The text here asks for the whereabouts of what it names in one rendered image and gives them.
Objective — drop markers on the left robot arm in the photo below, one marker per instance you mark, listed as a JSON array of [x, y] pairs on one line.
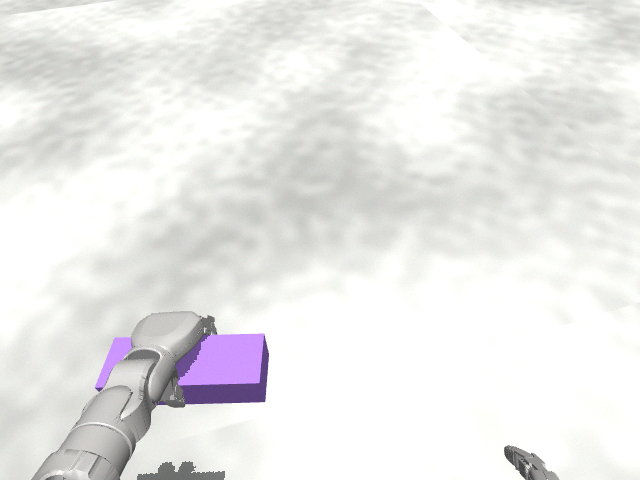
[[103, 440]]

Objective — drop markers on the right robot hand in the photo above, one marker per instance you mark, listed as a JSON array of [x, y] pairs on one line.
[[530, 466]]

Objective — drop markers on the left robot hand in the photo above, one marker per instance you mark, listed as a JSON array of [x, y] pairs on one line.
[[178, 333]]

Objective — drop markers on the carton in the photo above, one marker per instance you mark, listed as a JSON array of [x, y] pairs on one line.
[[229, 368]]

